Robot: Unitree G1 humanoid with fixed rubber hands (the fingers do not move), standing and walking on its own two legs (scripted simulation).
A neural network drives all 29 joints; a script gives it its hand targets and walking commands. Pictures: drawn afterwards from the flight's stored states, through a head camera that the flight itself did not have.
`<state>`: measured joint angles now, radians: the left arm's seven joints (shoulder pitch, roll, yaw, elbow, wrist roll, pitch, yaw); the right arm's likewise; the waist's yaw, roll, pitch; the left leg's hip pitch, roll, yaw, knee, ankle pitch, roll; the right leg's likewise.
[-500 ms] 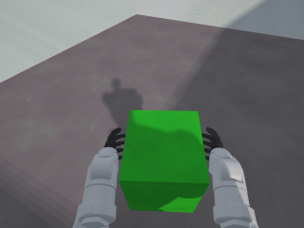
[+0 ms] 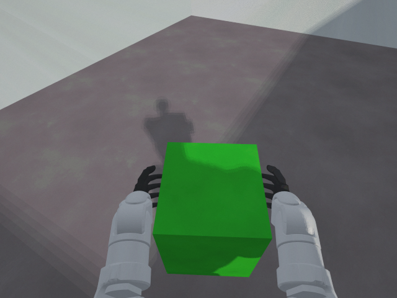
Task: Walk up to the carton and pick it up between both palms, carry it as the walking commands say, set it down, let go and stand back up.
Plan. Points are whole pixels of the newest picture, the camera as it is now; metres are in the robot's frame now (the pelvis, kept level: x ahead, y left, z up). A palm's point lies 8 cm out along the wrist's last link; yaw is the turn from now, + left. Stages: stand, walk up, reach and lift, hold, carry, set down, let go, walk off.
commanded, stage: reach and lift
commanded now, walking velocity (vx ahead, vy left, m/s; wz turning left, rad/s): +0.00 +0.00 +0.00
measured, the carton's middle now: (209, 212) +0.31 +0.00 -0.02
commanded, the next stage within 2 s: hold in 0.72 s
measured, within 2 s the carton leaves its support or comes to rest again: neither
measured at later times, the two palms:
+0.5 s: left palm (143, 202) +0.29 +0.14 +0.05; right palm (281, 201) +0.30 -0.15 +0.05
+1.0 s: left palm (142, 206) +0.28 +0.14 +0.05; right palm (284, 207) +0.28 -0.15 +0.05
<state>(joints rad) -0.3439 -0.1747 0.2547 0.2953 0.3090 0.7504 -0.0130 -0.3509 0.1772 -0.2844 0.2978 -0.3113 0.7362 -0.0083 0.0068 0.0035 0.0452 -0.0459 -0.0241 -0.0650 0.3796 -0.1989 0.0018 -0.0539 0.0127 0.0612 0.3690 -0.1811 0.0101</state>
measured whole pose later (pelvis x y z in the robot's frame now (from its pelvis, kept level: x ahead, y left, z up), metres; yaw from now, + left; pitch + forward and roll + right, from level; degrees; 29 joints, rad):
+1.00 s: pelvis -0.01 +0.00 +0.00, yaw +0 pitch -9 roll +0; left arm -0.29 -0.16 0.20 0.27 0.29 0.77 -0.01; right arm -0.29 0.16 -0.23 0.27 -0.29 0.76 -0.02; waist 0.00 0.00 0.03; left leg -0.04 -0.02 -0.07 0.39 -0.20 0.00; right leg -0.05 0.02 0.06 0.38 -0.18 0.01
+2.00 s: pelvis -0.04 +0.00 -0.02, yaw -2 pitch +4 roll +0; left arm -0.12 -0.13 0.07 -0.32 0.08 1.13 0.13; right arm -0.13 0.13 -0.08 -0.30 -0.08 1.12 -0.13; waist 0.00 -0.01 -0.16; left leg -0.42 -0.02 -0.02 0.58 -0.22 0.00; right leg -0.45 0.03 0.10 0.58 -0.19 0.02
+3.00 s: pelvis -0.06 -0.06 -0.02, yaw -20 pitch +5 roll -2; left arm 0.03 -0.13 0.02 -0.53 0.05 1.19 0.16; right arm 0.02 0.13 -0.02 -0.47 -0.02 1.14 -0.16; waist 0.03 -0.03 -0.09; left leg -0.37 0.14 0.17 0.65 -0.35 -0.01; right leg -0.63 0.05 -0.07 1.04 -0.42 0.01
